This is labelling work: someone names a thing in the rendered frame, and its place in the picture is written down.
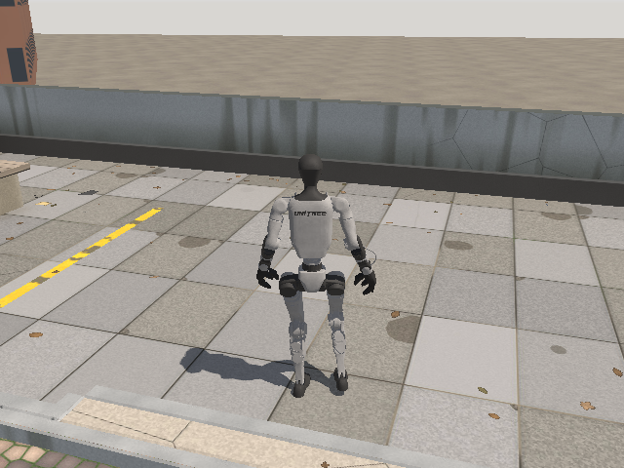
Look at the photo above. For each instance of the left robot hand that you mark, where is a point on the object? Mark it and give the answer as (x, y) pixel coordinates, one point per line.
(270, 275)

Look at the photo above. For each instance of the right robot hand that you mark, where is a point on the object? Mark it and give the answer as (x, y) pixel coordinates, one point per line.
(369, 279)

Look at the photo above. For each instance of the robot right upper arm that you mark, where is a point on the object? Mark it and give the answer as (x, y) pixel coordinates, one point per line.
(341, 205)

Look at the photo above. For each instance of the robot left foot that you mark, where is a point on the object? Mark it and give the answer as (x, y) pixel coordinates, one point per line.
(299, 390)

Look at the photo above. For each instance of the robot left forearm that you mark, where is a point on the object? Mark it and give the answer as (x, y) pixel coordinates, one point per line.
(266, 257)

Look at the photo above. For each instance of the left robot shin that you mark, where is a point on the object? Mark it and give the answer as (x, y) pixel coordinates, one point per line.
(298, 352)

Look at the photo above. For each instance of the robot left upper arm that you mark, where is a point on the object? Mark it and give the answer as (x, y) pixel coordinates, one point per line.
(280, 206)

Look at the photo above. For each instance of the robot right forearm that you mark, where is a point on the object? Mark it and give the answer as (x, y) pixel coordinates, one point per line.
(362, 258)

